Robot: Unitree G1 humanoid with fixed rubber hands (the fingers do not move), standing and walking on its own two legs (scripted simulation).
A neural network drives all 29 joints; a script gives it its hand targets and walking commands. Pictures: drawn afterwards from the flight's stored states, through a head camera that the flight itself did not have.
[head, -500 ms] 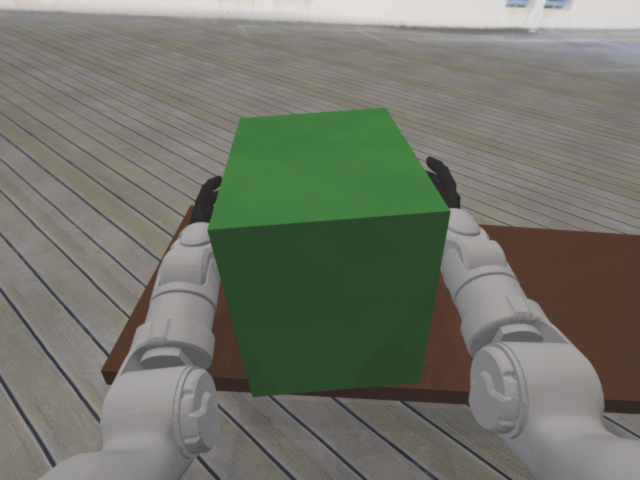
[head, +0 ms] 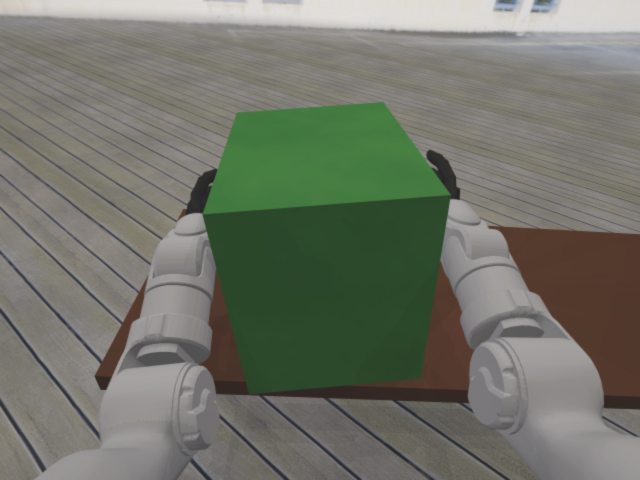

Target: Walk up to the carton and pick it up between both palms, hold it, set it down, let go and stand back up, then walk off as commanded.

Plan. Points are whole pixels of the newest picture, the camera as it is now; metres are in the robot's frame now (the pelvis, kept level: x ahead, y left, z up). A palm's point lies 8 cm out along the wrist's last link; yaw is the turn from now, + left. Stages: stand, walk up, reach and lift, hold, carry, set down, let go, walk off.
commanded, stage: reach and lift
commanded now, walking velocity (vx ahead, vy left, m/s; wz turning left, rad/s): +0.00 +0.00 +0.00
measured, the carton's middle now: (321, 235) +0.40 +0.04 +0.17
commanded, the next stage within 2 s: hold in 0.48 s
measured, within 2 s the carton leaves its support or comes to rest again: neither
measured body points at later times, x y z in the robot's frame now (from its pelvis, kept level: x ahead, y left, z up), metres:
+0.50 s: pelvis +0.00 +0.00 +0.00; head -0.08 +0.03 +0.44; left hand +0.39 +0.20 +0.20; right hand +0.41 -0.11 +0.24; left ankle +0.09 +0.11 -0.73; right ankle +0.01 -0.09 -0.73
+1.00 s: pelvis +0.00 +0.00 +0.00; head -0.08 +0.03 +0.44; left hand +0.38 +0.20 +0.22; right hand +0.40 -0.11 +0.26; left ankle +0.09 +0.11 -0.73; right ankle +0.01 -0.09 -0.73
